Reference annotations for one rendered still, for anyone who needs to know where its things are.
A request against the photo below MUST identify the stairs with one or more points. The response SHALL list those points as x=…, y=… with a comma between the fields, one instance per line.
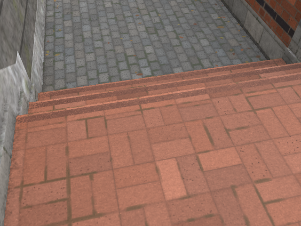
x=112, y=91

